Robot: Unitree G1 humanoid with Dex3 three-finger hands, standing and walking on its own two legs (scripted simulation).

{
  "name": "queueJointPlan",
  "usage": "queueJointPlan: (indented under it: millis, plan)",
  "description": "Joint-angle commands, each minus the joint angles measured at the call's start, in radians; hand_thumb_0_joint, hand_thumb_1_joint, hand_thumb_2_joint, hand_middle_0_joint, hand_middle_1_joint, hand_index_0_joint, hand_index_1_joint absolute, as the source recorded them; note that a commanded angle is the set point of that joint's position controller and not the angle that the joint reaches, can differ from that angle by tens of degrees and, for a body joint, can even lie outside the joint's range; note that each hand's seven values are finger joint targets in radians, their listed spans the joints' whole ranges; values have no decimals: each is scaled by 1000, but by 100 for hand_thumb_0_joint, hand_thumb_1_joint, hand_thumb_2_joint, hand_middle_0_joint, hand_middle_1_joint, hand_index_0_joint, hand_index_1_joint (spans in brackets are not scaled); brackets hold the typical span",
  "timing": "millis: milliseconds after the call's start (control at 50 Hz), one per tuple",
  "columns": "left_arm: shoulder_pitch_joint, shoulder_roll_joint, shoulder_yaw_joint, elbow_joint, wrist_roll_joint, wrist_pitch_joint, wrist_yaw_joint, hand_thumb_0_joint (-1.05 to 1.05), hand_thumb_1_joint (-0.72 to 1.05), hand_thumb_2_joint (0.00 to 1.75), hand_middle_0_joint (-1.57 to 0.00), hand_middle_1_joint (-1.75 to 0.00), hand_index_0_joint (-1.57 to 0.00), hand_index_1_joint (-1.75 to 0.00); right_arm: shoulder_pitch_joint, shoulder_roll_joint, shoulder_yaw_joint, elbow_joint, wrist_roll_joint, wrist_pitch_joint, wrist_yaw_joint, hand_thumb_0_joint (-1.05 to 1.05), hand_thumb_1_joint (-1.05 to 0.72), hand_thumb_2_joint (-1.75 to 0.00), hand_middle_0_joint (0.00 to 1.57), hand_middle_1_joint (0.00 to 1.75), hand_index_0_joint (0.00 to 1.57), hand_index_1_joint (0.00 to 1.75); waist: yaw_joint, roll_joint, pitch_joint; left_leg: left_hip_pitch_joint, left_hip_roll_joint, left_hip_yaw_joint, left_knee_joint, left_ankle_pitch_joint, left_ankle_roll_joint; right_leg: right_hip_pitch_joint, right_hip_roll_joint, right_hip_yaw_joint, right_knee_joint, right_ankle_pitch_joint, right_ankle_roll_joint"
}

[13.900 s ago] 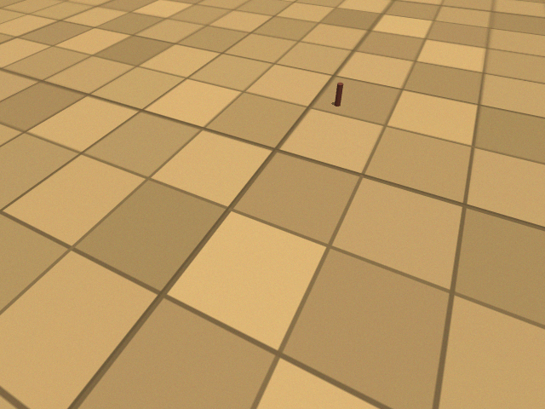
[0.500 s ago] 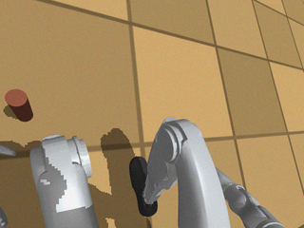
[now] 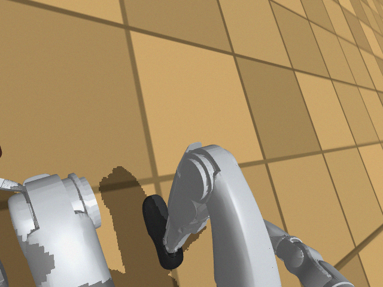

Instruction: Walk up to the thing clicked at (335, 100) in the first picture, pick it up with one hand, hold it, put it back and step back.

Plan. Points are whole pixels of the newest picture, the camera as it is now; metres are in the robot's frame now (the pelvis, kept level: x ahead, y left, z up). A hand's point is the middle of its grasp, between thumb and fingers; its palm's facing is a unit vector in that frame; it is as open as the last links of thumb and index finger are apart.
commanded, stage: close in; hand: left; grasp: from the side
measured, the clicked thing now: out of the picture +0.43 +0.26 -0.20
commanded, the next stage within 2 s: close in 0.02 s
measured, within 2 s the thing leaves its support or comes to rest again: leaves its support in 1.20 s
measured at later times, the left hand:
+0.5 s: hand out of the picture +0.43 +0.26 -0.18, palm faces +0.25 -0.97 -0.01, open 11.3 cm
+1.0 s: hand out of the picture +0.44 +0.26 -0.18, palm faces +0.27 -0.96 -0.01, open 5.2 cm
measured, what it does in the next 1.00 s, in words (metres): stands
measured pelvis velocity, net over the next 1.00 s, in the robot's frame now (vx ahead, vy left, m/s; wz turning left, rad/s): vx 0.00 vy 0.00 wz -0.03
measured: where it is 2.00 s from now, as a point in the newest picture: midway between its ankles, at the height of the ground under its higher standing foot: (125, 271)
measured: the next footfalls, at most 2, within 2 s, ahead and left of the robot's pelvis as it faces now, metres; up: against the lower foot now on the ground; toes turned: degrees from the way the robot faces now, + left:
none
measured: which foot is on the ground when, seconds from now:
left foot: down 0.00-1.00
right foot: down 0.00-1.00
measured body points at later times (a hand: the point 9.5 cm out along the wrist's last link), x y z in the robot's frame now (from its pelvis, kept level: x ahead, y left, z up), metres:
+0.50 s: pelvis +0.00 +0.00 +0.00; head +0.23 +0.19 +0.33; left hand +0.41 +0.31 -0.17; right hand +0.17 -0.24 -0.03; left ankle +0.09 +0.11 -0.25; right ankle +0.16 -0.12 -0.25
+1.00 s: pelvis +0.00 +0.00 +0.00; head +0.24 +0.19 +0.33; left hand +0.42 +0.31 -0.17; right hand +0.15 -0.24 -0.02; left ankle +0.09 +0.11 -0.25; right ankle +0.16 -0.12 -0.25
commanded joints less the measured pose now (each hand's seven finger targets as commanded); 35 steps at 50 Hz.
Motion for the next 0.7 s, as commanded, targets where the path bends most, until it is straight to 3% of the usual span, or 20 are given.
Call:
queueJointPlan:
  millis: [0,80,160,280,340,440,520,680]
  plan:
    - [-188,174,3,-103,19,-92,36,0,-48,8,-6,-7,-6,-6,-25,-351,-116,-38,-10,10,-20,0,-91,-90,20,30,20,30,-84,527,-454,337,38,44,-396,-7,-59,203,47,-78,-139,15,-58]
    - [-170,167,-1,-112,30,-108,68,0,-44,10,-5,-6,-4,-6,-25,-361,-112,-39,-22,20,-15,0,-92,-91,20,30,20,30,-92,556,-466,381,43,30,-400,38,-67,219,48,-88,-128,54,-56]
    - [-184,164,-2,-136,22,-122,98,0,-20,25,-29,-24,-27,-25,-17,-360,-104,-33,-31,23,-12,0,-90,-90,20,30,20,30,-108,539,-503,395,43,30,-373,91,-64,261,52,-90,-130,104,-50]
    - [-239,167,-35,-138,48,-132,140,0,5,43,-41,-38,-40,-39,-7,-357,-94,-12,-40,30,-7,0,-89,-90,20,30,20,30,-141,546,-500,400,47,22,-364,100,-64,266,56,-95,-132,117,-48]
    - [-238,191,-36,-121,60,-130,157,0,14,49,-48,-44,-46,-44,-16,-354,-87,-19,-41,38,-4,0,-89,-90,20,30,20,30,-126,542,-488,372,43,29,-360,81,-61,265,60,-96,-137,101,-51]
    - [-197,182,-36,-86,63,-113,173,0,30,63,-61,-59,-60,-59,-21,-350,-84,-21,-44,46,-3,0,-88,-90,20,30,20,30,-116,522,-486,364,41,33,-359,76,-58,274,66,-98,-150,96,-51]
    - [-204,180,-42,-85,72,-105,181,0,42,73,-72,-70,-71,-70,-28,-351,-84,-24,-42,50,-4,0,-88,-90,20,30,20,30,-126,531,-472,375,46,19,-376,83,-62,262,64,-104,-143,101,-51]
    - [-263,214,-13,-93,63,-116,203,0,61,89,-91,-88,-90,-88,-31,-350,-73,-33,-40,51,-5,0,-88,-89,20,30,20,30,-145,516,-470,356,50,12,-364,51,-53,261,68,-104,-153,82,-48]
